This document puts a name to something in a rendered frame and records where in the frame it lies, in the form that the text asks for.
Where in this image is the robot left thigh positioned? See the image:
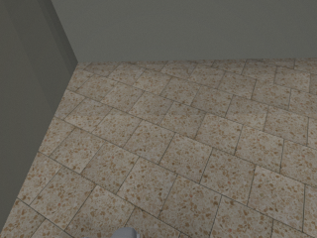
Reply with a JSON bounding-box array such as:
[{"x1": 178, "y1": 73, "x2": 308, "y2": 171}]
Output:
[{"x1": 110, "y1": 227, "x2": 141, "y2": 238}]

